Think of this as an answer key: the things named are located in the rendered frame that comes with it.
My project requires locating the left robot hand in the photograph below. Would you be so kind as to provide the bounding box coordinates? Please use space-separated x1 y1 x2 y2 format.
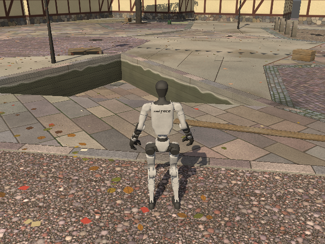
129 139 141 150

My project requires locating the right robot forearm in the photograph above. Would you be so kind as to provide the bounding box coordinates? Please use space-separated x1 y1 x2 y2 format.
183 122 192 139

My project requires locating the left robot forearm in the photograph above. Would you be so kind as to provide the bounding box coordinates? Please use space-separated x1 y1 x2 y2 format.
131 123 142 141

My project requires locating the robot left upper arm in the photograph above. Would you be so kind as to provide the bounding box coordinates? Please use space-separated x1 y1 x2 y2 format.
137 103 151 131

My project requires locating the right robot hand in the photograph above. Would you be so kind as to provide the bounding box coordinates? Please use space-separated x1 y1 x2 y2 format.
182 136 194 146

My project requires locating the robot right upper arm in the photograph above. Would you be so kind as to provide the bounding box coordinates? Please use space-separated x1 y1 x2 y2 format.
173 102 187 130

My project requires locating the left robot foot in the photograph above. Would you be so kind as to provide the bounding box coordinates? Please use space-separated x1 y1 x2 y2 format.
149 197 156 210

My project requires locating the right robot thigh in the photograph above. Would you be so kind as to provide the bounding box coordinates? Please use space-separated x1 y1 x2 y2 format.
169 142 180 177

